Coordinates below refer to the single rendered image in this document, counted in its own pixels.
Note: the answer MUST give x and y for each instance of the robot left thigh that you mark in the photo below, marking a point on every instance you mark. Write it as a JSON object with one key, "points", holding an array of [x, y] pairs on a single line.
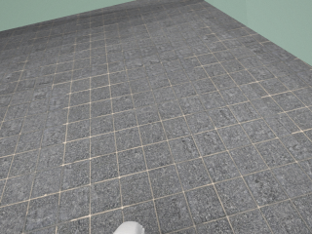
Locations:
{"points": [[130, 227]]}

